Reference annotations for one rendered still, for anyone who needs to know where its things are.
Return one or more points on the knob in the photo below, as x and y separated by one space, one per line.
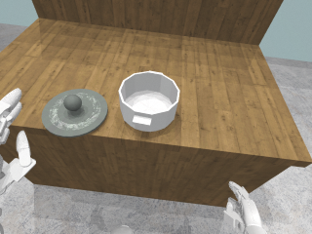
72 102

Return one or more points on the table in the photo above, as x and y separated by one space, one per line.
231 121

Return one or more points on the lid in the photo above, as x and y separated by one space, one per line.
62 122

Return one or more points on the pot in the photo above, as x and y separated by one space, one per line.
148 100

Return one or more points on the right robot hand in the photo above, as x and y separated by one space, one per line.
245 213

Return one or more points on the left robot hand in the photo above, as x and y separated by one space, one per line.
10 108

